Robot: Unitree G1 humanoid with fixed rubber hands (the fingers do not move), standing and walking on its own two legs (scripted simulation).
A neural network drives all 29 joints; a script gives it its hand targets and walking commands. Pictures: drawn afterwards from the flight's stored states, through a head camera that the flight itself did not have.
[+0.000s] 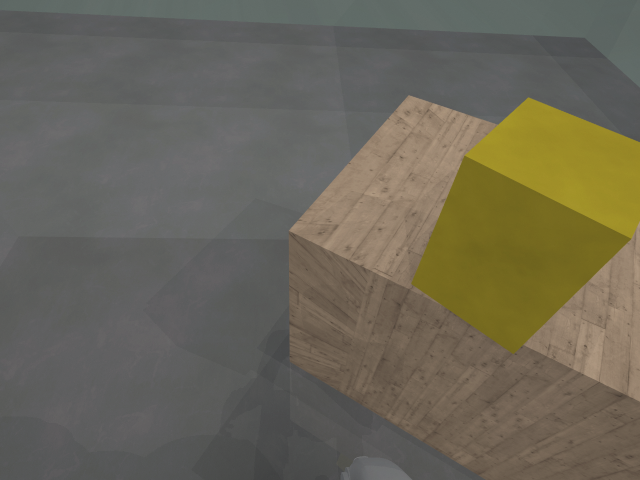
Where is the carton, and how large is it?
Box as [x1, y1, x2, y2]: [411, 97, 639, 353]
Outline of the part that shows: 528,97 464,156 411,283 512,353 527,340 631,238 639,221 639,142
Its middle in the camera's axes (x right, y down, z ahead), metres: +0.32 -0.02 +0.62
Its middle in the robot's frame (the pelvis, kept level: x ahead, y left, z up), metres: +0.48 -0.31 +0.03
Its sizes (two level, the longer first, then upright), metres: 0.210 0.201 0.291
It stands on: a pedestal, 0.64 m high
